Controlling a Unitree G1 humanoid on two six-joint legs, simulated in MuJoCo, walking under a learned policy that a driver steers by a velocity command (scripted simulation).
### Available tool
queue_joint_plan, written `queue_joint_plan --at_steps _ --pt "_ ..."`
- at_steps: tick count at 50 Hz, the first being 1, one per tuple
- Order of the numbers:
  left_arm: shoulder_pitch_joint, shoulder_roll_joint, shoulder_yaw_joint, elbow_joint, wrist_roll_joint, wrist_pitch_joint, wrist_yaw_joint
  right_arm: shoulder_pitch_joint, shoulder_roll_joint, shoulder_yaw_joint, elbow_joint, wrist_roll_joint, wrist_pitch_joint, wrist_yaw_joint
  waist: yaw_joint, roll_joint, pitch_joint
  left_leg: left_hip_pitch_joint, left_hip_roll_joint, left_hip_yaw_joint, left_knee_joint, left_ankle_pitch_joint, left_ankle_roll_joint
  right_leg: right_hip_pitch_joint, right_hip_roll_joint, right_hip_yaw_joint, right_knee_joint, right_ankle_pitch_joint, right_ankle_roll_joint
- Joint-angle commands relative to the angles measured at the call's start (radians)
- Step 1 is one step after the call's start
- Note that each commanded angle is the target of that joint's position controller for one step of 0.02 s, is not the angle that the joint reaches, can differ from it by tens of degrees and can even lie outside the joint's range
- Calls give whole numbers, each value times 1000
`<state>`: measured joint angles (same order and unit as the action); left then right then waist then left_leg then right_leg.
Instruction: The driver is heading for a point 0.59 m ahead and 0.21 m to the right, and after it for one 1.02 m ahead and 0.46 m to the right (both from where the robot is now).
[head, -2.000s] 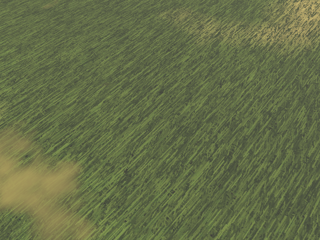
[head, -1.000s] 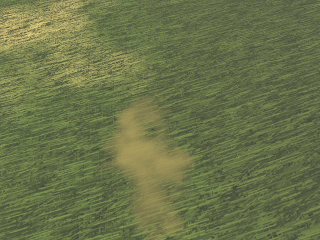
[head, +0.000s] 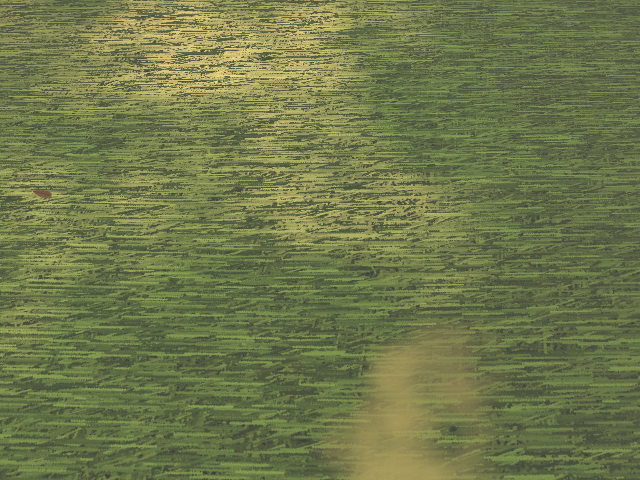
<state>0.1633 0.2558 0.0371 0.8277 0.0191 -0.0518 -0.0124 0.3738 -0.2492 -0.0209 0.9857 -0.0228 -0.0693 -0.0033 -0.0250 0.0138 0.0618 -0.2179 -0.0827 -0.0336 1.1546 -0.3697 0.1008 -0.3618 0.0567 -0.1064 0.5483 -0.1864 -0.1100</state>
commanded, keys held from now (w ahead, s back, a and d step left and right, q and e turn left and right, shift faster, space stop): w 0.22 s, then w+e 0.78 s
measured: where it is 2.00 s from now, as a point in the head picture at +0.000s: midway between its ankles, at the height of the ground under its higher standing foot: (454, 284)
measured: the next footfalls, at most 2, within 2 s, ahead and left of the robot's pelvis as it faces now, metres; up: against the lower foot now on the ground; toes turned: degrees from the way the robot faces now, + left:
left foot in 0.42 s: +0.41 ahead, +0.12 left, +0.00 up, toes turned -2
right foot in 0.94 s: +0.61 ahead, -0.14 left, +0.00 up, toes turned -27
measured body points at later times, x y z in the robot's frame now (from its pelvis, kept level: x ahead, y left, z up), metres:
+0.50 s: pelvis +0.28 +0.04 +0.00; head +0.32 +0.05 +0.45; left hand +0.27 +0.30 -0.14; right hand +0.43 -0.21 -0.10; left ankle +0.36 +0.12 -0.73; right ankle +0.12 -0.06 -0.65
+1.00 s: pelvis +0.52 -0.05 -0.01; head +0.56 -0.07 +0.44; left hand +0.79 +0.11 -0.11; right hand +0.41 -0.28 -0.16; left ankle +0.40 +0.13 -0.66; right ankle +0.58 -0.12 -0.73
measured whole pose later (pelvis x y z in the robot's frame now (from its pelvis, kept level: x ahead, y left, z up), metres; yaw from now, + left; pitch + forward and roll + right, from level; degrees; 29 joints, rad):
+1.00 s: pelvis +0.52 -0.05 -0.01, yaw -24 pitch +1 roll +1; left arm 0.07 0.25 0.06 0.78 0.04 -0.02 -0.04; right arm 0.37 -0.23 -0.05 0.94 -0.02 -0.05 -0.01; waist -0.03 0.01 0.07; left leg -0.14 0.10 0.18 1.00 -0.46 -0.02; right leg -0.45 0.06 -0.11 0.65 -0.21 -0.15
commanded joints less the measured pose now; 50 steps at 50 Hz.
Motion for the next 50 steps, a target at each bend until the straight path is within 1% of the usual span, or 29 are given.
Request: queue_joint_plan --at_steps 1,2,4,6,10,12,15,17,18,19,20,21,22,23,24,25,27,28,31,35,38,41,42,44,46,47,48,49,50 --pt "103 65 17 16 -5 -17 1 -9 -94 -19 -76 -13 -4 12 12 -24 0 -313 128 -50 68 62 -6 197 -312 416 -363 -1 -148" --pt "110 55 13 31 -2 -25 2 9 -71 -13 -65 -17 10 19 -4 -41 -3 -273 137 -38 41 76 -18 158 -286 360 -383 47 -133" --pt "157 78 18 62 -6 -44 -2 -6 -54 -9 -72 -19 24 29 -11 -53 -7 -285 150 -8 -9 110 -38 147 -268 297 -405 146 -135" --pt "189 97 23 82 -11 -51 -4 -91 -53 -6 -102 -18 30 33 -3 -54 15 -356 177 20 -96 182 -61 161 -251 246 -438 175 -132" --pt "244 90 19 113 -18 -49 -4 -275 -34 7 -160 -10 24 38 42 -65 34 -374 176 77 -372 344 -90 202 -193 152 -434 299 -88" --pt "286 94 18 130 -17 -49 -1 -347 -26 14 -179 -5 21 39 71 -71 28 -337 155 98 -476 395 -92 231 -192 146 -415 349 -75" --pt "327 105 18 149 -9 -40 7 -408 -40 12 -204 -4 16 33 89 -79 22 -336 131 92 -549 377 -88 329 -228 192 -355 439 -80" --pt "312 122 23 149 -2 -34 15 -405 -60 5 -214 -4 7 28 73 -88 14 -306 117 76 -591 304 -73 380 -253 227 -299 507 -78" --pt "294 131 26 145 1 -31 19 -366 -74 -1 -206 -4 0 25 49 -93 0 -249 103 69 -619 257 -62 389 -258 239 -255 557 -69" --pt "276 139 29 142 1 -30 20 -283 -93 -11 -182 -5 -9 19 11 -93 -37 -144 80 72 -658 216 -48 387 -247 240 -169 635 -57" --pt "262 133 27 140 -5 -30 18 -134 -121 -25 -137 -13 -23 8 -56 -55 -117 56 81 69 -726 248 -22 335 -203 208 2 619 -39" --pt "251 96 17 107 -16 -35 14 36 -196 -48 -113 -39 -33 -8 -117 25 -249 310 269 -116 -738 160 26 165 -149 171 263 375 -20" --pt "371 -30 -8 75 -53 -31 13 74 -298 -77 -116 -49 -20 -12 -66 253 -391 585 555 -535 -801 103 150 -186 10 70 597 -278 25" --pt "322 103 23 95 -24 -15 25 24 -217 -66 -129 -21 -4 -7 -70 111 -345 495 530 -598 -859 10 150 -269 -32 148 698 -329 9" --pt "255 109 34 83 -19 -13 19 -62 -143 -46 -139 -13 -5 -5 -37 56 -192 360 480 -433 -884 17 118 -289 -79 167 695 -237 6" --pt "219 81 30 76 -18 -12 11 -112 -99 -37 -142 -12 -11 -2 -18 43 -117 247 435 -311 -924 111 94 -267 -113 164 660 -169 11" --pt "214 58 34 76 5 13 -6 -126 -60 -27 -126 -4 -24 -10 24 82 -55 121 364 -144 -968 225 44 -211 -145 156 613 -121 32" --pt "217 41 34 75 8 26 -13 -115 -58 -27 -119 -1 -33 -10 35 84 -56 101 359 -104 -978 269 40 -195 -145 149 610 -106 41" --pt "143 24 33 37 12 47 -28 -83 -74 -36 -100 11 -53 -10 48 66 -35 98 355 -2 -1016 347 49 -264 -162 133 590 -29 60" --pt "1 19 26 -24 11 50 -42 -46 -71 -38 -81 3 -53 -9 33 58 9 109 327 121 -1030 405 49 -330 -167 103 429 109 77" --pt "-105 7 12 -67 12 46 -53 -23 -93 -43 -72 3 -52 -10 9 58 25 127 326 192 -1022 452 40 -274 -151 51 242 190 63" --pt "-172 21 11 -102 19 46 -59 27 -117 -51 -54 1 -41 -16 -11 55 36 219 358 229 -988 529 31 -255 -133 4 147 139 28" --pt "-182 26 13 -110 21 45 -59 38 -122 -53 -49 0 -34 -19 -11 56 37 255 365 243 -960 585 25 -249 -123 -8 126 102 12" --pt "-158 40 20 -110 24 45 -54 39 -144 -59 -46 -3 -20 -24 8 73 10 307 370 279 -845 854 11 -177 -70 -45 95 1 -26" --pt "-8 68 39 -72 24 37 -43 37 -176 -69 -48 -4 3 -25 72 79 -84 315 366 302 -577 1050 3 -3 12 -66 52 -90 -73" --pt "153 99 59 -20 31 26 -29 28 -178 -69 -59 -1 11 -21 144 32 -175 213 346 321 -336 928 -25 216 34 -37 -29 -55 -107" --pt "261 212 94 0 42 24 -12 47 -109 -52 -107 9 9 -14 169 -108 -286 -92 288 322 -5 503 -70 505 -195 292 -75 -204 -187" --pt "221 304 113 -25 12 33 -7 7 -76 -50 -184 8 -5 3 116 -261 -344 -444 64 172 285 -191 -124 665 -411 848 -246 -143 -318" --pt "226 276 107 -23 -1 45 -1 -121 -129 -57 -208 -1 -14 7 150 -88 -258 -559 119 20 299 -108 -115 628 -390 760 -282 -57 -293"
